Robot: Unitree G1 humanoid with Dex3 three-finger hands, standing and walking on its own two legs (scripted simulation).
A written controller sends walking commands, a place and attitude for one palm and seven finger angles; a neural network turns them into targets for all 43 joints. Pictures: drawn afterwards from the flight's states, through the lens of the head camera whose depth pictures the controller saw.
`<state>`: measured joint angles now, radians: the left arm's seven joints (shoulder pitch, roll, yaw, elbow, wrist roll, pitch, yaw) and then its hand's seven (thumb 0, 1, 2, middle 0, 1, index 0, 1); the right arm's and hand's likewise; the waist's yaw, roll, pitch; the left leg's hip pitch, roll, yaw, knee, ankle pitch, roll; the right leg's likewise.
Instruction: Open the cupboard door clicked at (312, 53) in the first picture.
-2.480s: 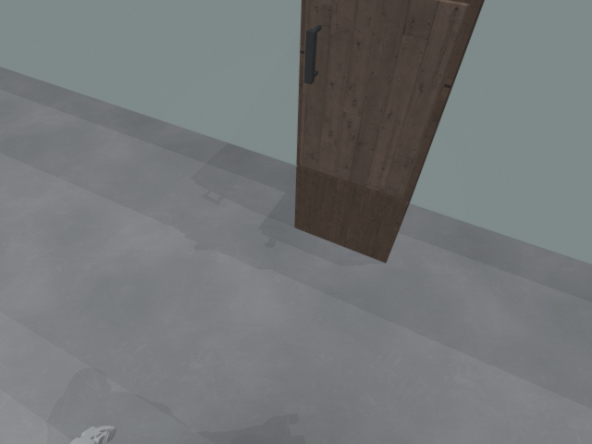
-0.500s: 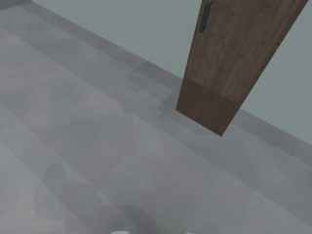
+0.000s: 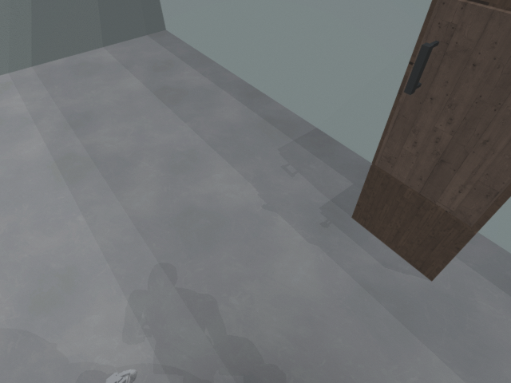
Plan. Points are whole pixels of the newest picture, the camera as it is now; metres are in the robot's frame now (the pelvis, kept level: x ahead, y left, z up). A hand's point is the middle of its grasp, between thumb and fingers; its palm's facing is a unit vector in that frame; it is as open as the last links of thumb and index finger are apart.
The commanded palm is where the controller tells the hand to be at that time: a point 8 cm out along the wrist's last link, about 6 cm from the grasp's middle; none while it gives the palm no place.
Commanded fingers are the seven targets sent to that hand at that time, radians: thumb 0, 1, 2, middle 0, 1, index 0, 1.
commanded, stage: walk to a spot facing it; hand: left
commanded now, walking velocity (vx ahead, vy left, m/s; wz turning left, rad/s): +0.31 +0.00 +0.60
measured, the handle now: (422, 67) +0.91 -0.46 +0.05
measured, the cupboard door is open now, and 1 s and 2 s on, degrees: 0 0 0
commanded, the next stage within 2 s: turn to face it in 0.36 s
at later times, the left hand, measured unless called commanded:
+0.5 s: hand out of the picture +0.00 +0.21 -0.18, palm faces +0.41 -0.89 -0.20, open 7.4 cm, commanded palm none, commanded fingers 0.00 0.90 0.90 -0.20 -0.30 -0.20 -0.30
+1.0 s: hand (125, 285) +0.35 +0.30 -0.17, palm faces +0.11 -0.97 -0.20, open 7.4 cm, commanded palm none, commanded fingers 0.00 0.90 0.90 -0.20 -0.30 -0.20 -0.30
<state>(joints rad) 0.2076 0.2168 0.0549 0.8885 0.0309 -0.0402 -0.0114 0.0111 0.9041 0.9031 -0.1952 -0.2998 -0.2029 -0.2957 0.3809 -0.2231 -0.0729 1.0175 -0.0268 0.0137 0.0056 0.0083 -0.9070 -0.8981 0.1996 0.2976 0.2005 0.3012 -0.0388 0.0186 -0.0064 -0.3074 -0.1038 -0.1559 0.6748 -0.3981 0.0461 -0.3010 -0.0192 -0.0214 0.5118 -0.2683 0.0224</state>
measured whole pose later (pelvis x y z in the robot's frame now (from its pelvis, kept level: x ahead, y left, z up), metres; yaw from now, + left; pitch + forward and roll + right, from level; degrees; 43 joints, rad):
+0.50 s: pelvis +0.16 +0.07 -0.02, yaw +19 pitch +0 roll -1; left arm 0.45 0.21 0.04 1.05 0.01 -0.02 0.00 0.01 0.90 0.90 -0.20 -0.30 -0.20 -0.30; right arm 0.01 -0.24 -0.04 0.86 -0.03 -0.02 0.04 0.01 -0.91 -0.90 0.19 0.30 0.20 0.30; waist 0.06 -0.03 0.14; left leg -0.46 -0.01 0.15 0.69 -0.22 0.11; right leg -0.21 -0.17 -0.15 1.06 -0.51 0.08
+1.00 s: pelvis +0.28 +0.11 -0.01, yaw +6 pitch -2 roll +0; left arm 0.16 0.19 0.07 0.93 0.03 0.06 -0.01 0.01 0.91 0.90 -0.19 -0.30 -0.20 -0.30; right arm 0.25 -0.20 -0.06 1.02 -0.03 0.00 -0.03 0.00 -0.92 -0.90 0.20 0.30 0.20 0.30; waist -0.02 0.00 0.09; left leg -0.11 0.07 0.34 0.59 -0.44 0.05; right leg -0.34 -0.04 -0.11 0.72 -0.34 0.02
